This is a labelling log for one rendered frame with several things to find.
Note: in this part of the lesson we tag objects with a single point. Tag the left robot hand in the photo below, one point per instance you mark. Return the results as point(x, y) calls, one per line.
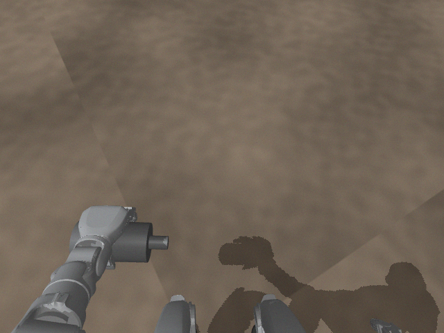
point(108, 222)

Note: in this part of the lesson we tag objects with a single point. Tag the right robot hand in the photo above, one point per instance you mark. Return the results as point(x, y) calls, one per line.
point(383, 327)

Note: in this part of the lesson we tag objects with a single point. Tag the bottle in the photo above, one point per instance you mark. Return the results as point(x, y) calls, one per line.
point(134, 245)

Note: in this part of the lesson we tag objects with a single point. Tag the left robot arm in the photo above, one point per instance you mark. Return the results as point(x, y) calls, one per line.
point(62, 306)

